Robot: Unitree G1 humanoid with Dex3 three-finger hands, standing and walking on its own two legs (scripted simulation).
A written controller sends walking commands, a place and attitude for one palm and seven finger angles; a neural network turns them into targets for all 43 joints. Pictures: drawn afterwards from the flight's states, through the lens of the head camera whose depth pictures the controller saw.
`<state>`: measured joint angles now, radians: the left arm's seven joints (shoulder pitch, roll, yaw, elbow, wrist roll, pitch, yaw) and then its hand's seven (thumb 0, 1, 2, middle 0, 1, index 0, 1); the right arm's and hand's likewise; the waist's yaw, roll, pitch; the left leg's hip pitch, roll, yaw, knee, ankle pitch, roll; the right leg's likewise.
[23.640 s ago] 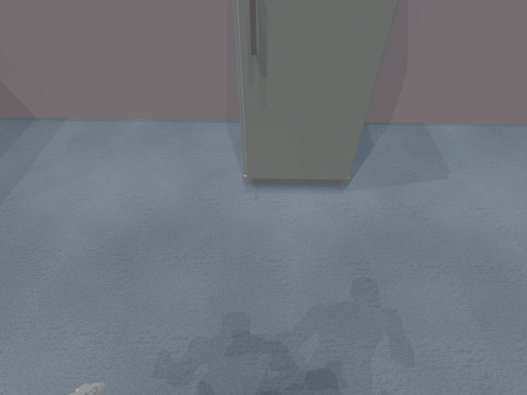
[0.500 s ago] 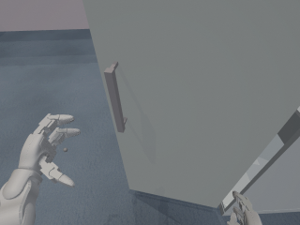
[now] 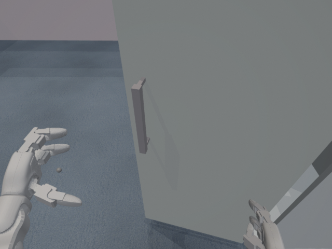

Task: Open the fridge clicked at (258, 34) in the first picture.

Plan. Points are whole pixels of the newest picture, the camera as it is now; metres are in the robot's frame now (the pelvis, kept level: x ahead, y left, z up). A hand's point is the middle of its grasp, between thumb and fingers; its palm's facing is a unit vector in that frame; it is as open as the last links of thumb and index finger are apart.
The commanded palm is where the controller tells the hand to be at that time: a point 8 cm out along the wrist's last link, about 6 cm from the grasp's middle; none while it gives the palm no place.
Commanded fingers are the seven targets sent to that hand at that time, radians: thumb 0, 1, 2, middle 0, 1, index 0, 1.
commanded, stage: draw the hand back to the body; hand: left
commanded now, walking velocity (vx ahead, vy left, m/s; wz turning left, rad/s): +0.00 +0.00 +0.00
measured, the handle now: (142, 119) +0.41 +0.12 +0.11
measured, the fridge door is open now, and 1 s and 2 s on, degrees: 75 75 75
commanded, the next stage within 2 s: step back with the hand held close in 0.98 s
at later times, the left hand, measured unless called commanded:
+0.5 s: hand (40, 160) +0.21 +0.27 +0.17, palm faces +0.45 -0.81 -0.37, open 9.8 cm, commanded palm +0.16 +0.31 +0.18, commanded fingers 0.00 0.75 0.83 -0.20 -0.38 -0.20 -0.38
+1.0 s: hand (37, 163) +0.20 +0.27 +0.17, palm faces +0.48 -0.79 -0.37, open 7.4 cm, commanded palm +0.15 +0.30 +0.19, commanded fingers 0.00 0.90 0.90 -0.20 -0.30 -0.20 -0.30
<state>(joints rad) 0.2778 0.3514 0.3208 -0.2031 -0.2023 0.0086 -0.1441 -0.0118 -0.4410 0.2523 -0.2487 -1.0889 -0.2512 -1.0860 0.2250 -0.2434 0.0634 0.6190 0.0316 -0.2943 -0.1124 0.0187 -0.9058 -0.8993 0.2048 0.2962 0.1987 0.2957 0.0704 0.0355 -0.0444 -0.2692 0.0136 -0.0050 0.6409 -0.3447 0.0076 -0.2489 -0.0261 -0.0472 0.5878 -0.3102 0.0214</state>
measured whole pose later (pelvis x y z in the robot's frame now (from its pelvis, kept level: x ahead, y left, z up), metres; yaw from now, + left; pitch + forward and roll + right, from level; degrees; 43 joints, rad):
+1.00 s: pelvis +0.01 +0.00 +0.02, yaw -1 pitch -5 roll +0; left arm 0.41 0.34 0.36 -0.36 -0.07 -0.05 0.10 0.02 0.88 0.89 -0.21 -0.31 -0.21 -0.31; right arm 0.19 -0.22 0.03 0.67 -0.01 -0.14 -0.09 0.02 -0.91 -0.90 0.20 0.30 0.20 0.30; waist 0.09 0.05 0.02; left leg -0.07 0.01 0.02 0.43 -0.26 0.00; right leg -0.08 -0.02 -0.03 0.41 -0.24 0.02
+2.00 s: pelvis -0.08 +0.02 -0.01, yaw +0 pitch +0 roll -2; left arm 0.50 0.42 0.49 -0.51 -0.01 -0.28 0.13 0.01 0.89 0.90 -0.21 -0.31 -0.21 -0.30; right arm 0.23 -0.20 0.01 0.59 -0.01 -0.13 -0.08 0.02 -0.91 -0.90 0.21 0.30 0.20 0.30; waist 0.01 -0.02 0.05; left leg -0.45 -0.01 0.00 0.67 -0.21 0.04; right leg -0.39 0.02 0.05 0.61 -0.22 0.04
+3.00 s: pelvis -0.26 +0.09 +0.00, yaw -4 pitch +0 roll -3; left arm 0.46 0.36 0.40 -0.43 -0.03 -0.18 0.16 0.01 0.89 0.90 -0.21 -0.31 -0.21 -0.30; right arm 0.31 -0.24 0.00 0.69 -0.01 -0.14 -0.10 0.02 -0.91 -0.90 0.21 0.30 0.20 0.30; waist 0.04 -0.03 -0.09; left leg -0.31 0.03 -0.01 0.59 -0.30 0.02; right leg -0.24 0.00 -0.09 0.53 -0.30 0.01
